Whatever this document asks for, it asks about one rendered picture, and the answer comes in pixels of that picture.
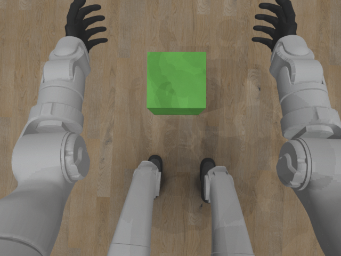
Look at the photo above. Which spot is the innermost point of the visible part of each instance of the robot left upper arm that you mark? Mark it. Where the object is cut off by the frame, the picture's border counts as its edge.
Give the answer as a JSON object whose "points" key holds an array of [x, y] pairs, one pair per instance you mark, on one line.
{"points": [[46, 166]]}

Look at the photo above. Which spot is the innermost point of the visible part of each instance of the robot left thigh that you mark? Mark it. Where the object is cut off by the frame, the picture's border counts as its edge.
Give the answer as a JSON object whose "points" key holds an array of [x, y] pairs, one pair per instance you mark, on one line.
{"points": [[132, 236]]}

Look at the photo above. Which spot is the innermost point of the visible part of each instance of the robot right upper arm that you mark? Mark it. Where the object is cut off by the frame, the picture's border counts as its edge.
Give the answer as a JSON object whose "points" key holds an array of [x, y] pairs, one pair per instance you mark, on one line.
{"points": [[312, 168]]}

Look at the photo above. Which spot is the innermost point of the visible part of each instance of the robot left forearm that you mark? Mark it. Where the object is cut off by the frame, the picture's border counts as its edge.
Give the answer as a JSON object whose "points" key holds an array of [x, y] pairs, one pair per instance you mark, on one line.
{"points": [[61, 91]]}

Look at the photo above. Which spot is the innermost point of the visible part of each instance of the left robot foot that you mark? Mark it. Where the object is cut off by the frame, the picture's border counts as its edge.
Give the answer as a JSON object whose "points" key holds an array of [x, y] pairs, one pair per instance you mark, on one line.
{"points": [[157, 162]]}

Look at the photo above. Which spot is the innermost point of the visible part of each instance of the robot left hand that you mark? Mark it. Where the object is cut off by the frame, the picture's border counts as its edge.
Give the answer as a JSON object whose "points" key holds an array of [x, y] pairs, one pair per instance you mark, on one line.
{"points": [[76, 24]]}

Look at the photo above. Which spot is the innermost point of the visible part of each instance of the robot right hand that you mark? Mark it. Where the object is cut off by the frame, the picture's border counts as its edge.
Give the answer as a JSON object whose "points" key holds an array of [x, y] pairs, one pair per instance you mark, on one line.
{"points": [[284, 23]]}

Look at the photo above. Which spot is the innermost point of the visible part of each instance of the carton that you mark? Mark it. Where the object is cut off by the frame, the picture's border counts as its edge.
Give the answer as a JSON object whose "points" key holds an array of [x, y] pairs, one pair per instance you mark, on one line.
{"points": [[176, 83]]}

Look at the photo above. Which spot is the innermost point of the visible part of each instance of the robot right forearm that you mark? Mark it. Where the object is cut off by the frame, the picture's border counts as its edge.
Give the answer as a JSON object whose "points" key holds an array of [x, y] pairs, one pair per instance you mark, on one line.
{"points": [[302, 91]]}

